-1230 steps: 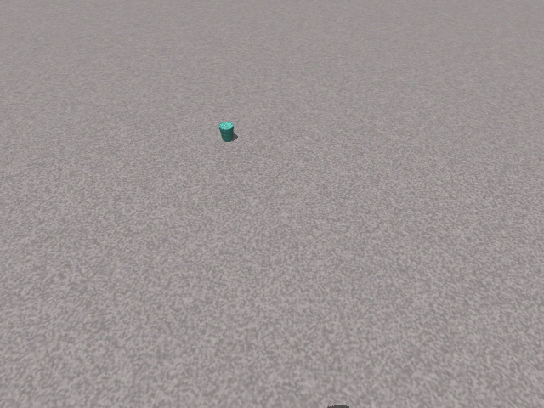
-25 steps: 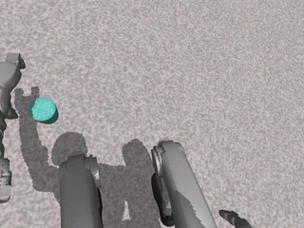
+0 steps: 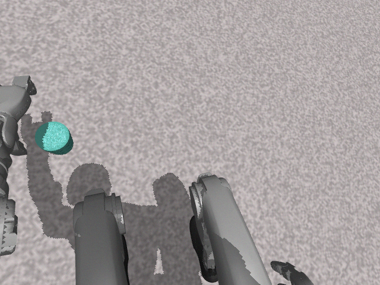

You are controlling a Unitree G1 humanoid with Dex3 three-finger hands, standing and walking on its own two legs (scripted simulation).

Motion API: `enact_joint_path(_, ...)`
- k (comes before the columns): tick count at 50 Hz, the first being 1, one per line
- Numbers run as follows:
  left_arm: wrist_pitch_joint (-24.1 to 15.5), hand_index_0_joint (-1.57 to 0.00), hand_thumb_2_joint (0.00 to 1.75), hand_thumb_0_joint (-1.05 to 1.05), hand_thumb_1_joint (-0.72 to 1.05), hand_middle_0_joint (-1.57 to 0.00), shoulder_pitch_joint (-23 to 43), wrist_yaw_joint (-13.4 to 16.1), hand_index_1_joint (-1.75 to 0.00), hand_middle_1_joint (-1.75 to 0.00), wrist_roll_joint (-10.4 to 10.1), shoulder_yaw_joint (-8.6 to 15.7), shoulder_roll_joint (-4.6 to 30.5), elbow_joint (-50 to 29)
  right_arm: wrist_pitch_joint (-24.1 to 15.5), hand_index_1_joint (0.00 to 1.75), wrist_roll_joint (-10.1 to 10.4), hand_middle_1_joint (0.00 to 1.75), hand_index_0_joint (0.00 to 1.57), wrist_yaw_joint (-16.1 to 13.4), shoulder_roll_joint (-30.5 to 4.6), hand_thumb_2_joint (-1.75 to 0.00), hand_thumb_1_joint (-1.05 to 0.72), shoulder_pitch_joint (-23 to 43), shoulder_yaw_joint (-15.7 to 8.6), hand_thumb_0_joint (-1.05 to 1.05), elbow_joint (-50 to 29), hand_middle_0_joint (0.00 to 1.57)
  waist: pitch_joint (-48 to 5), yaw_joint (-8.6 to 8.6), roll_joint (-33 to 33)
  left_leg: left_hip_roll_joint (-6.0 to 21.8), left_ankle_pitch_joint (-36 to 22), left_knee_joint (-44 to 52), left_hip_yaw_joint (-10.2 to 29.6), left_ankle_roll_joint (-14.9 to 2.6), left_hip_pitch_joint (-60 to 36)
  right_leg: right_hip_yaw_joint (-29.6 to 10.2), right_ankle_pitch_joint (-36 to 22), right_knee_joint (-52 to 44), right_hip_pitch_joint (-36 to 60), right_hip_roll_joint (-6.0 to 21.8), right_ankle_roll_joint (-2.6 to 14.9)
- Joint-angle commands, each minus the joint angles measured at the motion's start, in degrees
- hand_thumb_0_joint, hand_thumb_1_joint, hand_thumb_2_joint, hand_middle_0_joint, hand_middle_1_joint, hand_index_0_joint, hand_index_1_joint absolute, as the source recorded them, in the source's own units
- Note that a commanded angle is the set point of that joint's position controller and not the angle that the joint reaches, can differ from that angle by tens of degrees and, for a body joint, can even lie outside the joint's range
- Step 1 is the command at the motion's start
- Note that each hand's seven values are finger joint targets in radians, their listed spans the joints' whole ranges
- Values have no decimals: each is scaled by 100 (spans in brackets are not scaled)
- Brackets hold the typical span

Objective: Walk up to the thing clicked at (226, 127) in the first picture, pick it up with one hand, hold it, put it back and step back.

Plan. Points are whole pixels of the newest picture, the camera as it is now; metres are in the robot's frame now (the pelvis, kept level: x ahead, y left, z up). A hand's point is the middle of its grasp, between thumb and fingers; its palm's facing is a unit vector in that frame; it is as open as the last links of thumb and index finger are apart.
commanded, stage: withdraw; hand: left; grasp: from above
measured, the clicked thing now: (57, 140) +0.50 +0.29 -0.35
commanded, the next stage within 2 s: none
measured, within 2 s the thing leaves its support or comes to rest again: neither
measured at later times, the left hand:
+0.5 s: hand (21, 126) +0.47 +0.29 -0.13, palm faces -0.48 -0.05 -0.87, open 14.1 cm
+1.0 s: hand (22, 125) +0.47 +0.29 -0.13, palm faces -0.47 -0.04 -0.88, open 14.1 cm
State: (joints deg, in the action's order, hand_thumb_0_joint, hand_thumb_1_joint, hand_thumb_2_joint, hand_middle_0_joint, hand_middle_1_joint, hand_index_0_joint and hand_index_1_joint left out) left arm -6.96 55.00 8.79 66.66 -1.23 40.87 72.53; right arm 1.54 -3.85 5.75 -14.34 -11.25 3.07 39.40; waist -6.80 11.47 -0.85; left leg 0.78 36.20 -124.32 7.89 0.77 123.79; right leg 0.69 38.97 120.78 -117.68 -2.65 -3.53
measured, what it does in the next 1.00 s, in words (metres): stands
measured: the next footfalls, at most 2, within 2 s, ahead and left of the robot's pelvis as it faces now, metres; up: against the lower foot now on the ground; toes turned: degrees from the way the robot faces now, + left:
none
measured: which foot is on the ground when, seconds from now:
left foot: down 0.00-1.00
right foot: down 0.00-1.00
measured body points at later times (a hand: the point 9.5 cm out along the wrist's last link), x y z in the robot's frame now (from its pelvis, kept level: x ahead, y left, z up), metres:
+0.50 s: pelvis +0.00 +0.00 +0.01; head +0.22 +0.07 +0.39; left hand +0.49 +0.29 -0.08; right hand +0.06 -0.27 -0.10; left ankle +0.09 +0.13 -0.37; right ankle +0.10 -0.14 -0.37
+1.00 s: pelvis +0.00 +0.00 +0.00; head +0.21 +0.06 +0.39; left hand +0.49 +0.29 -0.08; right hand +0.06 -0.27 -0.11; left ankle +0.09 +0.13 -0.37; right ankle +0.10 -0.15 -0.37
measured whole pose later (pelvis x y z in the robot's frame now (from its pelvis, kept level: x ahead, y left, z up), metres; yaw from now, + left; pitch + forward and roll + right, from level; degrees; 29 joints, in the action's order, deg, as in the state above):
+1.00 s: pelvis +0.00 +0.00 +0.00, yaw +0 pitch +34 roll -8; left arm -8.8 53.7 9.8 68.4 -0.1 40.0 71.8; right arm 1.4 -3.9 5.6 -14.8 -11.3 3.4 39.3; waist -7.1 11.8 -0.8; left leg 0.8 35.8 -124.5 8.2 1.1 123.6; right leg 0.9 38.4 121.0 -117.7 -2.8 -3.5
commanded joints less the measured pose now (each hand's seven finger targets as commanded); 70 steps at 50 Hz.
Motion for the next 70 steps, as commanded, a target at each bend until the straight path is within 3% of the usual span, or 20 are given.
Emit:
enact_joint_path(1, -277, -9, 94, 0, -50, -7, 2288, 347, -97, -99, 132, 468, 1622, -1164, -73, 30, -30, 30, 20, -51, -1336, -90, -91, -1136, -460, 0, -68, 20, -3728, 48, -1465, -51, -774, 1205, -488, -192, -3078, 601, -1142, -1133, 1397, -83, 562)
enact_joint_path(4, -275, -8, 95, 0, -51, -6, 2458, 590, -97, -99, 252, 718, 1873, -1393, -91, 30, -44, 30, 20, -36, -1354, -90, -90, -1122, -469, 0, -113, 20, -4198, -18, -1794, -53, -912, 1273, -521, -165, -3491, 598, -1250, -1124, 1473, -57, 561)
enact_joint_path(7, -104, -7, 96, 0, -52, -6, 2197, 693, -97, -98, 290, 804, 1908, -1228, -56, 30, -34, 30, 20, -36, -1362, -90, -91, -1132, -497, 0, -172, 20, -4216, -70, -1922, -52, -847, 1424, -510, -168, -3641, 602, -1188, -1189, 1502, -39, 568)
enact_joint_path(9, 14, -7, 96, 0, -52, -6, 2175, 622, -97, -98, 247, 690, 1779, -1347, -25, 30, -28, 30, 20, -37, -1351, -90, -91, -1104, -519, 0, -222, 20, -4385, -71, -1901, -43, -787, 1487, -495, -187, -3685, 616, -1146, -1243, 1547, -69, 577)
enact_joint_path(14, 229, -8, 95, 0, -51, -7, 1686, 245, -97, -99, -54, 153, 938, -932, 29, 30, 47, 30, 20, -76, -1304, -90, -90, -1156, -565, 0, -157, 20, -3520, 112, -1361, -39, -404, 1586, -472, -234, -3130, 607, -863, -1475, 1455, -98, 567)
enact_joint_path(18, 127, -9, 93, 0, -49, -7, 1552, 21, -96, -99, -182, -53, 669, -848, 10, 30, 62, 30, 20, -78, -1306, -89, -90, -1136, -543, 0, -123, 20, -3118, 182, -1031, -27, -417, 1487, -448, -247, -2841, 592, -889, -1449, 1447, -101, 554)
enact_joint_path(20, -1, -9, 93, 0, -49, -7, 1842, 113, -96, -99, -89, 192, 1164, -1025, -3, 30, 50, 30, 20, -95, -1344, -89, -90, -1127, -509, 0, -112, 20, -3337, 108, -997, -30, -591, 1373, -440, -252, -2853, 589, -1025, -1387, 1487, -92, 541)
enact_joint_path(24, -219, -9, 94, 0, -50, -7, 2072, 380, -96, -98, 136, 339, 1336, -845, -61, 30, -12, 30, 20, -61, -1299, -90, -90, -1019, -403, 0, -92, 20, -3292, 131, -1303, -31, -676, 1287, -458, -205, -2943, 609, -1078, -1160, 1237, -72, 558)
enact_joint_path(27, -328, -8, 95, 0, -51, -7, 2382, 636, -96, -99, 360, 680, 1858, -1016, -104, 30, -63, 30, 20, -42, -1359, -90, -91, -1016, -414, 0, -93, 20, -3735, 4, -1813, -51, -716, 1288, -477, -151, -3305, 610, -1074, -1024, 1164, -43, 585)
enact_joint_path(32, -123, -7, 96, 0, -53, -6, 2354, 701, -97, -99, 332, 631, 1679, -1248, -96, 30, -66, 30, 20, -6, -1389, -90, -91, -1100, -529, 0, -181, 20, -4403, 4, -2108, -50, -711, 1465, -476, -144, -3824, 639, -1099, -1135, 1394, -51, 587)
enact_joint_path(38, 115, -8, 95, 0, -51, -6, 1833, 289, -97, -99, -16, 187, 958, -907, -45, 30, -12, 30, 20, -40, -1362, -90, -90, -1167, -590, 0, -104, 20, -3615, 159, -1453, -56, -304, 1493, -425, -214, -3130, 642, -801, -1304, 1277, -74, 565)
enact_joint_path(43, 27, -8, 94, 0, -49, -6, 1669, 193, -96, -99, -114, 128, 956, -873, -56, 30, 28, 30, 20, -66, -1298, -89, -90, -1085, -507, 0, -129, 20, -3335, 107, -957, -79, -339, 1332, -542, -266, -2623, 562, -764, -1443, 1531, -113, 537)
enact_joint_path(48, -223, -8, 95, 0, -50, -6, 2189, 367, -97, -99, 165, 448, 1624, -1088, -82, 30, -6, 30, 20, -71, -1314, -90, -90, -1035, -424, 0, -108, 20, -3473, 52, -1350, -80, -513, 1254, -558, -224, -2791, 562, -925, -1234, 1424, -96, 566)
enact_joint_path(49, -273, -8, 95, 0, -51, -6, 2297, 447, -97, -99, 228, 651, 1910, -1255, -85, 30, -21, 30, 20, -74, -1329, -90, -91, -1059, -430, 0, -95, 20, -3681, -12, -1374, -78, -571, 1218, -559, -227, -2891, 559, -950, -1219, 1485, -93, 558)
enact_joint_path(52, -233, -7, 96, 0, -52, -6, 2378, 553, -97, -98, 266, 683, 1842, -1206, -113, 30, -49, 30, 20, -53, -1335, -90, -91, -1035, -445, 0, -174, 20, -3968, 27, -1738, -56, -612, 1324, -545, -186, -3326, 575, -998, -1200, 1439, -66, 568)
enact_joint_path(56, -88, -7, 95, 0, -52, -6, 2038, 529, -97, -98, 233, 590, 1656, -988, -92, 30, -43, 30, 20, -58, -1371, -90, -91, -1073, -496, 0, -164, 20, -3864, -12, -1822, -51, -440, 1500, -483, -170, -3448, 625, -861, -1240, 1345, -46, 582)
enact_joint_path(58, -28, -7, 96, 0, -52, -6, 2152, 410, -96, -98, 151, 394, 1376, -1225, -69, 30, -15, 30, 20, -64, -1388, -90, -91, -1143, -551, 0, -134, 20, -4057, 50, -1774, -55, -463, 1543, -451, -172, -3487, 644, -909, -1261, 1408, -62, 590)
enact_joint_path(61, 58, -8, 95, 0, -51, -6, 1872, 203, -96, -98, -52, 80, 837, -1014, -51, 30, 15, 30, 20, -68, -1353, -90, -90, -1174, -591, 0, -118, 20, -3540, 163, -1453, -36, -280, 1589, -411, -191, -3211, 653, -780, -1374, 1298, -79, 579)
enact_joint_path(64, 14, -8, 93, 0, -49, -6, 1608, 86, -96, -99, -106, 10, 758, -848, -43, 30, 32, 30, 20, -77, -1351, -89, -90, -1169, -575, 0, -62, 20, -3294, 161, -1184, -37, -525, 1474, -408, -199, -3030, 647, -987, -1303, 1338, -78, 567)
enact_joint_path(70, -264, -9, 93, 0, -49, -6, 2124, 489, -96, -98, 171, 533, 1618, -1118, -81, 30, -46, 30, 20, -37, -1312, -89, -90, -1064, -440, 0, -68, 20, -3728, 11, -1433, -71, -845, 1141, -584, -222, -2922, 556, -1249, -1147, 1534, -77, 546)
